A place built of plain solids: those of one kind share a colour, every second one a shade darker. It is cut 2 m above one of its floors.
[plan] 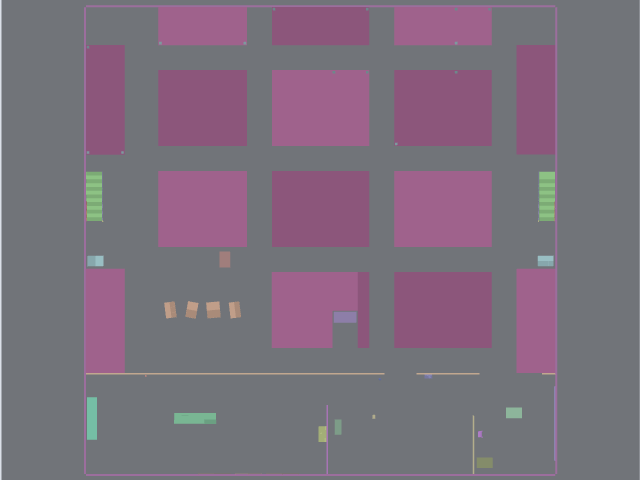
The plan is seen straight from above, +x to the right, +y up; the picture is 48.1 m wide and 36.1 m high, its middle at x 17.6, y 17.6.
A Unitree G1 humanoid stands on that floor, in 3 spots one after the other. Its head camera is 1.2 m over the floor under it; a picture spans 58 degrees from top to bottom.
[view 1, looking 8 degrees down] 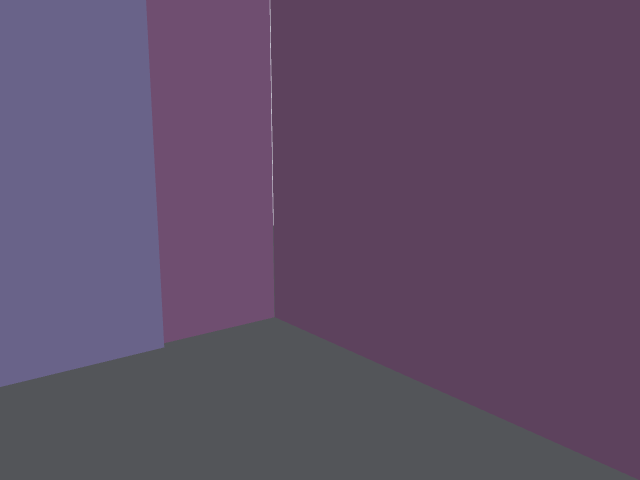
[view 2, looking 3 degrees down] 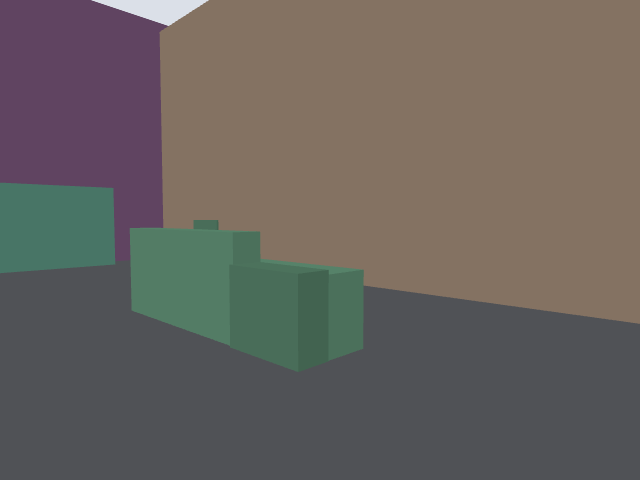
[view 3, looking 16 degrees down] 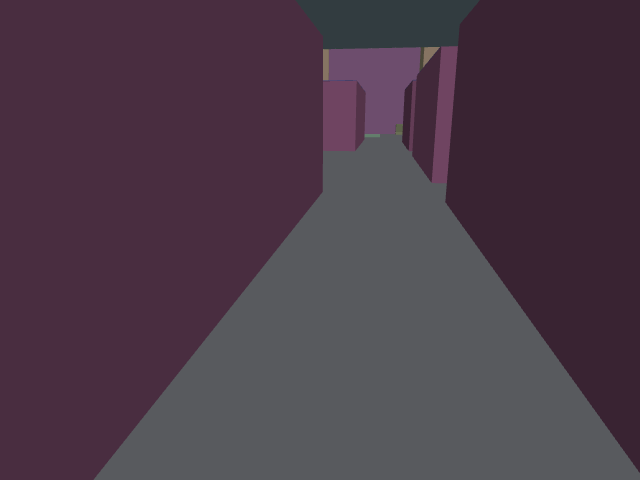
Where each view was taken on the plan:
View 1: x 32.19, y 2.00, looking -39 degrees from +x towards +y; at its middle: wall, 3.21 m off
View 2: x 12.21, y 1.50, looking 134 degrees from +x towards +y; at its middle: front_wall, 8.33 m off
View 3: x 31.45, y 31.02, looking -82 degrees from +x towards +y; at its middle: ground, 4.35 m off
